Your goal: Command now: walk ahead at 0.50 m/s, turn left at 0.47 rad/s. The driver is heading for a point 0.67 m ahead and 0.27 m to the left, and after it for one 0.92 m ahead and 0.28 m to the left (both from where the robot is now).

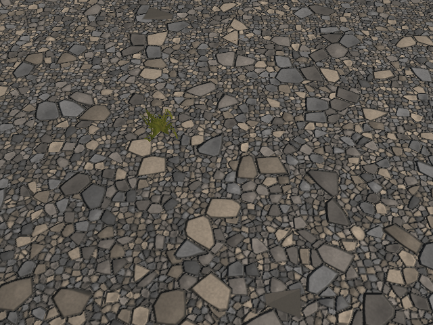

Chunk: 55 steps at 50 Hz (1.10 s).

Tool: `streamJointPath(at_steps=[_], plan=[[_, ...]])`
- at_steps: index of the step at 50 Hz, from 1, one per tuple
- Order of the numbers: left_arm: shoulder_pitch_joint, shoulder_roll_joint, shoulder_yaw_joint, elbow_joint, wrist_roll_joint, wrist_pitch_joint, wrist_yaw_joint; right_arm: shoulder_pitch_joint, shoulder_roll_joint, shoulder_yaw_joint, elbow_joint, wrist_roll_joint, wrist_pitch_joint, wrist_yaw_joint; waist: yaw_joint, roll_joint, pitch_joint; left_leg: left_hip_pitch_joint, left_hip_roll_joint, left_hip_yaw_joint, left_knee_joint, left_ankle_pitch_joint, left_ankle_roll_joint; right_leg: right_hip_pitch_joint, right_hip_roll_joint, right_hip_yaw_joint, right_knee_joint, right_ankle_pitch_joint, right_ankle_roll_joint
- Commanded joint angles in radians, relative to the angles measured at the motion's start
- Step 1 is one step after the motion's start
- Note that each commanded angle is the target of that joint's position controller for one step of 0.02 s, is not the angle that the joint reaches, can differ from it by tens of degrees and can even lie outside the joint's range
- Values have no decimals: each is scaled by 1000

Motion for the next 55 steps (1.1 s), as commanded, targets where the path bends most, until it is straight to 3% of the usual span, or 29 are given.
streamJointPath(at_steps=[1,4,5,6,7,8,9,10,11,12,16,21,26,28,29,30,31,32,33,34,35,37,39,42,47,51,53,54,55], plan=[[14,179,46,-30,-15,16,11,-132,-55,-9,-126,1,-14,22,10,-79,76,-65,-5,37,-49,-79,32,50,-335,54,1,482,-125],[-20,217,58,-45,-18,41,25,-33,-105,-38,-133,3,-6,31,-68,-129,-19,135,-98,128,-48,-234,88,75,-328,8,227,934,-88],[-37,220,57,-51,-19,50,29,101,-145,-63,-104,6,-4,26,-146,-119,-90,320,-145,145,-93,-214,120,23,-298,-17,413,991,-64],[-33,202,48,-66,-12,48,34,272,-218,-100,-63,8,2,9,-224,-58,-183,622,-118,41,-131,-181,168,-174,-254,-23,682,806,-23],[64,56,1,-118,24,21,15,300,-337,-124,-58,14,2,-6,-132,211,-270,1004,150,-479,-172,-278,344,-648,-72,13,1061,-55,45],[5,90,-3,-131,-2,-26,-1,319,-284,-103,-91,6,-10,-4,-168,149,-418,1115,251,-831,-347,-385,426,-810,10,255,1222,-326,41],[-106,153,15,-161,-42,-52,-13,293,-221,-85,-86,-6,-19,-4,-196,81,-296,1050,218,-684,-370,-326,360,-899,-52,300,1224,-241,15],[-136,144,9,-174,-40,-64,-12,233,-191,-77,-93,-2,-25,-6,-159,10,-199,906,176,-548,-365,-241,320,-884,-97,290,1142,-151,-1],[-143,143,13,-167,-15,-65,-4,161,-161,-67,-107,0,-24,-6,-113,-47,-128,752,135,-446,-375,-137,291,-822,-131,283,1048,-100,5],[-128,155,23,-165,0,-54,0,116,-134,-57,-125,-8,-25,-10,-76,-29,-101,646,107,-385,-397,-51,280,-745,-155,286,990,-65,12],[-125,112,18,-182,16,-12,2,112,-164,-65,-137,-5,-28,-28,-42,-13,-55,471,55,-280,-450,78,282,-675,-147,253,816,24,72],[-309,73,0,-235,6,-15,-6,177,-183,-72,-116,4,-13,-49,-113,34,-20,405,-18,-217,-430,-60,205,-597,-76,238,443,332,95],[-367,121,17,-267,-9,-35,-26,229,-174,-72,-93,11,0,-55,-126,59,-19,515,33,-350,-328,-154,179,-551,-47,279,305,296,62],[-312,142,30,-258,-11,-45,-28,209,-174,-74,-99,7,6,-57,-90,90,-28,542,44,-398,-264,-123,162,-482,-43,273,281,212,30],[-230,156,41,-237,-8,-50,-23,192,-155,-68,-107,6,8,-56,-44,91,-61,529,10,-387,-195,-78,140,-366,-40,254,237,220,6],[-110,193,56,-222,8,-55,-17,183,-107,-49,-122,-1,4,-51,14,50,-166,459,-43,-335,-7,-90,106,-148,-131,324,254,207,-46],[28,274,76,-208,28,-51,-9,272,-45,-30,-144,3,-1,-51,16,-153,-323,183,-169,-201,327,-350,33,217,-356,643,241,106,-169],[72,262,77,-178,7,-38,-19,335,-74,-25,-157,20,-7,-53,-5,-386,-362,-60,-174,-153,546,-667,7,317,-484,1001,135,-151,-256],[20,171,54,-199,-6,-31,-17,279,-168,-47,-138,26,-4,-52,13,-241,-221,-135,-109,-172,637,-591,-3,205,-453,920,101,-283,-220],[-25,135,42,-207,-3,-21,-12,190,-188,-54,-151,15,2,-51,19,-159,-119,-134,-74,-131,650,-508,-7,78,-410,759,95,-216,-179],[-67,117,34,-204,4,-14,-11,147,-174,-55,-163,4,5,-49,-1,-117,-49,-105,-45,-115,611,-448,-11,-44,-364,641,69,-98,-163],[-104,94,25,-192,11,-16,-8,144,-138,-56,-170,7,14,-39,-40,-151,-2,-31,3,-102,541,-386,-9,-171,-304,486,20,39,-143],[-99,105,31,-175,5,-25,-9,139,-99,-48,-178,11,24,-35,-46,-153,4,-25,15,-80,502,-354,-17,-200,-296,394,-18,133,-158],[-82,144,44,-148,6,-29,-7,90,-85,-41,-200,4,26,-33,-42,-117,6,-71,27,-78,391,-256,-35,-166,-311,299,-39,261,-177],[-56,178,50,-117,-3,-11,0,-48,-60,-27,-226,5,10,-3,8,-101,34,-18,10,-3,112,-40,-24,-119,-283,129,-37,339,-138],[-9,214,60,-87,-23,10,0,-134,-66,-27,-268,10,10,19,25,-104,66,0,-11,48,-9,-100,14,-19,-323,76,-5,410,-115],[-14,242,69,-86,-32,22,4,-110,-95,-42,-277,4,15,24,-11,-127,36,85,-62,97,-38,-203,53,24,-329,37,96,693,-95],[-17,259,74,-87,-37,29,8,-54,-121,-56,-268,1,20,23,-51,-144,-8,176,-101,126,-44,-252,77,32,-324,16,201,864,-84],[-30,260,73,-90,-42,37,12,81,-160,-81,-234,2,23,18,-133,-132,-79,358,-146,147,-98,-224,110,-8,-301,-15,382,946,-63]])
